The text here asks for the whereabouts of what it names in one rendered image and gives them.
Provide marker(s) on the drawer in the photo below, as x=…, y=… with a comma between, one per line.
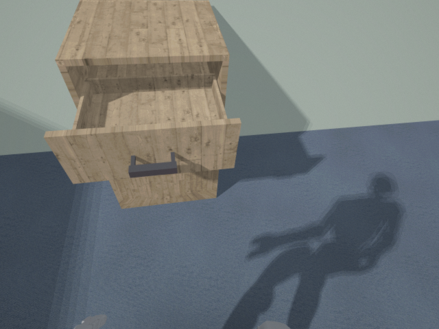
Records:
x=147, y=117

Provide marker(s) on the handle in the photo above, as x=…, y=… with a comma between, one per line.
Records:
x=162, y=168

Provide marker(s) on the cabinet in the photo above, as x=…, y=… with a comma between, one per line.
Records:
x=127, y=38

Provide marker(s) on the left robot hand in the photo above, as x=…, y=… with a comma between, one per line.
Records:
x=92, y=322

